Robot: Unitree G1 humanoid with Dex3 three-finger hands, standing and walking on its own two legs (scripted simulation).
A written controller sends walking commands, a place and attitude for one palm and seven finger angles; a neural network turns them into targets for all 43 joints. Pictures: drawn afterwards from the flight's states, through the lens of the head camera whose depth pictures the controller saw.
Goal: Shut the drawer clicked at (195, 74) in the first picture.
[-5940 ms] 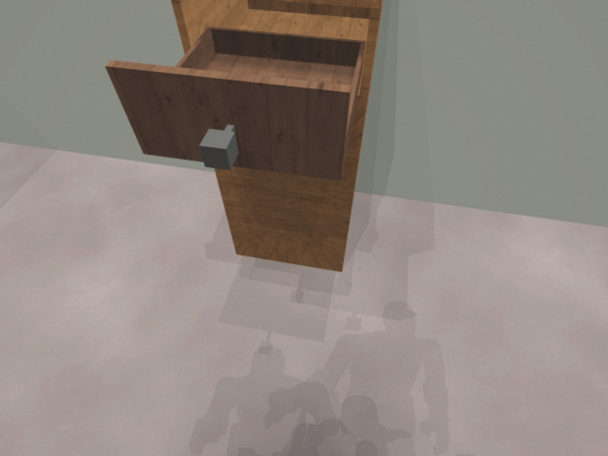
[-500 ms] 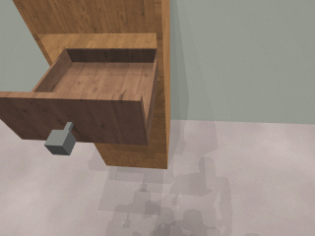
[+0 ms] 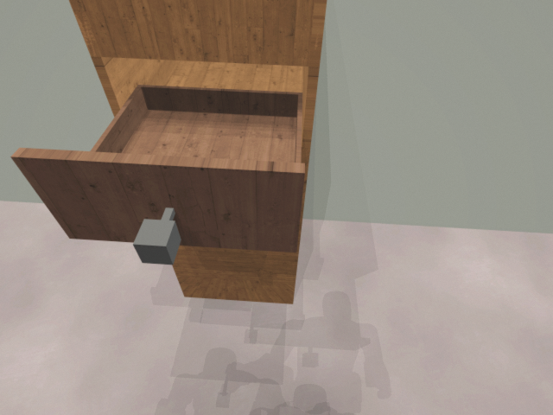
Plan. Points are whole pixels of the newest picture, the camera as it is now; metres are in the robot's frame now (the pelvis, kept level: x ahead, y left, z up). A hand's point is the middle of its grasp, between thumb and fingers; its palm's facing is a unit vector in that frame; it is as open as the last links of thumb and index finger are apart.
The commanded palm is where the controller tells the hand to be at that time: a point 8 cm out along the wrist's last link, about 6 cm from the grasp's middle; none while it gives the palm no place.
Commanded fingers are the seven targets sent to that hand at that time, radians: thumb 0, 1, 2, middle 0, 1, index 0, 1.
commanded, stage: come to a stop and stand still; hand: left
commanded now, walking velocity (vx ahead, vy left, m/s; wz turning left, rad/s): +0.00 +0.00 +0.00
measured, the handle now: (162, 230) +0.33 +0.19 +0.10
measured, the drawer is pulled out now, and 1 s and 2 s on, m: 0.30 0.30 0.30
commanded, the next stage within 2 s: look again from close up in 0.28 s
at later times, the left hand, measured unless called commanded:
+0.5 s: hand out of the picture -0.01 +0.17 -0.17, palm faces +0.00 -0.98 -0.21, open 7.4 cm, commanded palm none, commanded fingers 0.00 0.90 0.90 -0.20 -0.30 -0.20 -0.30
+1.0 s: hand out of the picture -0.02 +0.16 -0.17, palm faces +0.00 -0.98 -0.19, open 7.4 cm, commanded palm none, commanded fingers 0.00 0.90 0.90 -0.20 -0.30 -0.20 -0.30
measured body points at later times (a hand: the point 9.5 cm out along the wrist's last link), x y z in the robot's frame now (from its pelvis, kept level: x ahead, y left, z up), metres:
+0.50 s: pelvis -0.02 +0.00 +0.01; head -0.01 +0.00 +0.46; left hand -0.01 +0.23 -0.15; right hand +0.01 -0.24 -0.15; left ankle +0.02 +0.10 -0.73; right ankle +0.00 -0.16 -0.73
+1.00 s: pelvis -0.02 -0.01 +0.01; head -0.01 -0.01 +0.46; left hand -0.02 +0.21 -0.15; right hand -0.02 -0.23 -0.16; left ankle +0.02 +0.10 -0.73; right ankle +0.00 -0.16 -0.73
